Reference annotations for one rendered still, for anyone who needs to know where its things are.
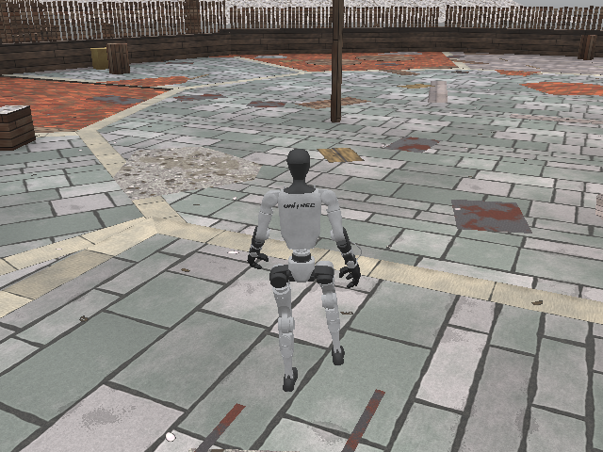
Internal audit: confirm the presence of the right robot upper arm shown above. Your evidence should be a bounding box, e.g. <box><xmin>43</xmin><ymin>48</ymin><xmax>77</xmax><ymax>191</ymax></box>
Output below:
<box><xmin>319</xmin><ymin>189</ymin><xmax>346</xmax><ymax>242</ymax></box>

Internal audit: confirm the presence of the right robot hand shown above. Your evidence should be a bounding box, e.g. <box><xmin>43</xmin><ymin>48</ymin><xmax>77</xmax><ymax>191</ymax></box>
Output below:
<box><xmin>339</xmin><ymin>264</ymin><xmax>361</xmax><ymax>288</ymax></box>

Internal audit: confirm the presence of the robot right forearm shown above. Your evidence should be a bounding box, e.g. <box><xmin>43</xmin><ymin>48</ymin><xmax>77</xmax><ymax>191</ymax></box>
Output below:
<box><xmin>336</xmin><ymin>227</ymin><xmax>358</xmax><ymax>268</ymax></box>

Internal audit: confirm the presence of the robot left forearm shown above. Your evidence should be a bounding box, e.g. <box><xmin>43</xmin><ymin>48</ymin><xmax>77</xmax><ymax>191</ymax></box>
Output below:
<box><xmin>249</xmin><ymin>226</ymin><xmax>265</xmax><ymax>257</ymax></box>

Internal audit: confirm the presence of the robot right foot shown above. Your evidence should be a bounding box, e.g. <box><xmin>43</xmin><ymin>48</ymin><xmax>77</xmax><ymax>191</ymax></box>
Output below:
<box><xmin>332</xmin><ymin>346</ymin><xmax>345</xmax><ymax>365</ymax></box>

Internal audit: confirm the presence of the left robot hand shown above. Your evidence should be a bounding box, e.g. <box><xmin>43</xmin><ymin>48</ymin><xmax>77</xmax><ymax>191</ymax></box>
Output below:
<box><xmin>247</xmin><ymin>253</ymin><xmax>269</xmax><ymax>269</ymax></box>

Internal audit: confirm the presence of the humanoid robot torso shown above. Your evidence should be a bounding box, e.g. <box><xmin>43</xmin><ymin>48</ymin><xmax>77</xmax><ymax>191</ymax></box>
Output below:
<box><xmin>278</xmin><ymin>185</ymin><xmax>322</xmax><ymax>283</ymax></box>

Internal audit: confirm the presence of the left robot upper arm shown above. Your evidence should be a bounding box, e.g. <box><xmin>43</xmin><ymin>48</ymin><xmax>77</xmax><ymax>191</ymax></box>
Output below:
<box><xmin>255</xmin><ymin>190</ymin><xmax>280</xmax><ymax>240</ymax></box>

